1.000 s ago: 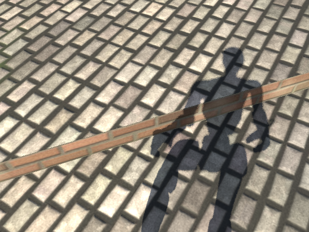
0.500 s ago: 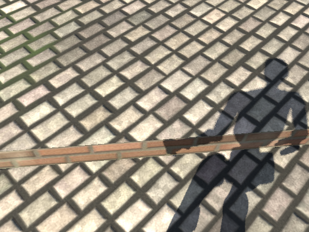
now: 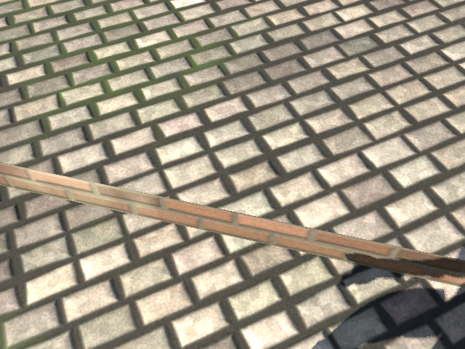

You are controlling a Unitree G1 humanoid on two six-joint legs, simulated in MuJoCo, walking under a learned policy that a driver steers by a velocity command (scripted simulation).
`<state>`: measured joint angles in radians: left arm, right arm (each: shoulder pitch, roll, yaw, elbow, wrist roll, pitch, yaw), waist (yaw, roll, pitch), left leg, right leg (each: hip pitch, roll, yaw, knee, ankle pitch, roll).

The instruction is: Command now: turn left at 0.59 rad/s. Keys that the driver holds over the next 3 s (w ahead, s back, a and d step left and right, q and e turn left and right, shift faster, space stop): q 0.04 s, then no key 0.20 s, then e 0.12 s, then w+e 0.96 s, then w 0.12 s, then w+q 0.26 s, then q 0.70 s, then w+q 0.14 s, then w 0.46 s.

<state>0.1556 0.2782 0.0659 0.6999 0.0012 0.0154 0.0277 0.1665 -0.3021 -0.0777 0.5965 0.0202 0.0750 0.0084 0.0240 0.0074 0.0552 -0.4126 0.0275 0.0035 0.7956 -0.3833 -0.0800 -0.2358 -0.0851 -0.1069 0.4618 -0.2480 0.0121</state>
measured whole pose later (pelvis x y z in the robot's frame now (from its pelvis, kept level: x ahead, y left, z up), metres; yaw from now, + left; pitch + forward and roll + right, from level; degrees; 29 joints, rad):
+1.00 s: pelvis +0.20 +0.06 +0.00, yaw -15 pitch +1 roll +1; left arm 0.32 0.32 0.07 0.70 -0.04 -0.04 0.01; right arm 0.20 -0.27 -0.06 0.71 -0.01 -0.10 0.02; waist 0.01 -0.04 0.01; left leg -0.27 -0.02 0.04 0.47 -0.22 0.02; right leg -0.43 -0.02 0.09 1.17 -0.37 -0.01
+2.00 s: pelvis +0.69 -0.13 +0.03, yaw -18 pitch +2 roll +0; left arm 0.31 0.24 0.01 0.87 0.00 -0.01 0.02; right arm 0.07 -0.19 0.04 0.54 -0.04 -0.03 0.03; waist -0.02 0.02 0.07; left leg -0.89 -0.04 0.11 1.21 -0.36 0.11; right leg -0.13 -0.02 -0.01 0.89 -0.31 0.00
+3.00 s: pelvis +1.02 -0.24 +0.16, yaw +8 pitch +2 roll +1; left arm 0.54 0.18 0.00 0.83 0.00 -0.08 0.00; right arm 0.12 -0.25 -0.05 0.67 0.02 -0.07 0.03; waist 0.10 0.04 -0.01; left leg -0.71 0.07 -0.01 0.79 -0.01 0.01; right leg 0.05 0.02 0.03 0.19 -0.28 -0.04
